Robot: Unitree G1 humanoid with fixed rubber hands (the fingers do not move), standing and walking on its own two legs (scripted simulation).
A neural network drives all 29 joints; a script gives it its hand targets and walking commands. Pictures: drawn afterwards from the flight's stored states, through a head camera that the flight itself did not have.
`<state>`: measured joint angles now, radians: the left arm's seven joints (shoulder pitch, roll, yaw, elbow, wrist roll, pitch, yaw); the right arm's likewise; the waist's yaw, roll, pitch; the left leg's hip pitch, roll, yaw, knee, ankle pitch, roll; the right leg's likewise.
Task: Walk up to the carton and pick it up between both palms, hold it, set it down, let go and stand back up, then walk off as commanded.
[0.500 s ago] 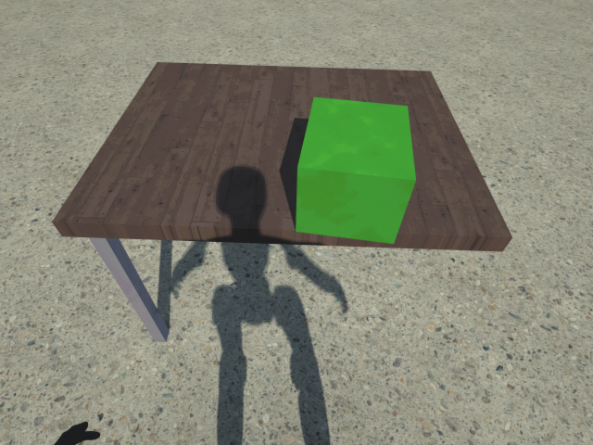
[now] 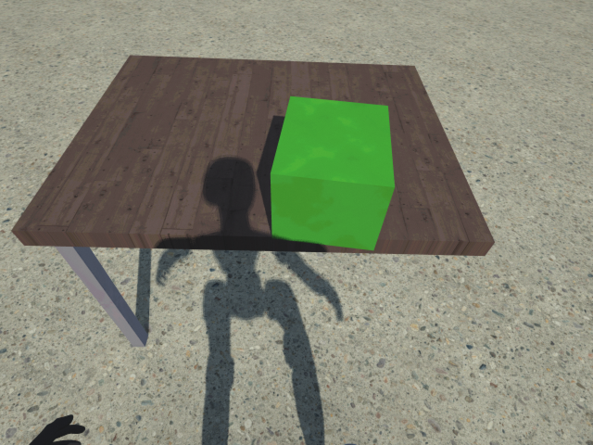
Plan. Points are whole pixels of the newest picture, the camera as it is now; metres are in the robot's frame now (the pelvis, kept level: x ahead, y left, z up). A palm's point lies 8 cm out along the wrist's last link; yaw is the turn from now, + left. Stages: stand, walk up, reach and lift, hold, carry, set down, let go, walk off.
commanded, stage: walk up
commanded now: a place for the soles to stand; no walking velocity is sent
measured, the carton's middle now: (330, 171) +0.64 -0.07 -0.01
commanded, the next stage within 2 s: stand in 1.94 s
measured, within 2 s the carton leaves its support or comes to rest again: neither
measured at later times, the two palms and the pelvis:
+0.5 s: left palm out of the picture +0.14 +0.23 -0.06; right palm out of the picture +0.16 -0.41 -0.08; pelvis +0.09 -0.09 +0.02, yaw -2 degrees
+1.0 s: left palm (130, 387) +0.24 +0.24 -0.08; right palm (575, 409) +0.21 -0.40 -0.08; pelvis +0.14 -0.08 +0.01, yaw -2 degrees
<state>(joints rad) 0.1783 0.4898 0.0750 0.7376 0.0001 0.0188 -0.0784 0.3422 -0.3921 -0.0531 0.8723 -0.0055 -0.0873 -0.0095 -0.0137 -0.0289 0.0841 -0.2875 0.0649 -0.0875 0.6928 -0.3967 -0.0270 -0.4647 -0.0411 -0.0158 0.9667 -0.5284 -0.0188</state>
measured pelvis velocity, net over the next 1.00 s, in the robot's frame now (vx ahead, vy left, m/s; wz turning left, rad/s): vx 0.14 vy -0.08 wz -0.03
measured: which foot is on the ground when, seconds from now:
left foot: down 0.00-0.10, up 0.12-0.64, down 0.66-1.00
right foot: up 0.00-0.06, down 0.08-0.72, up 0.74-0.98, down 1.00-1.00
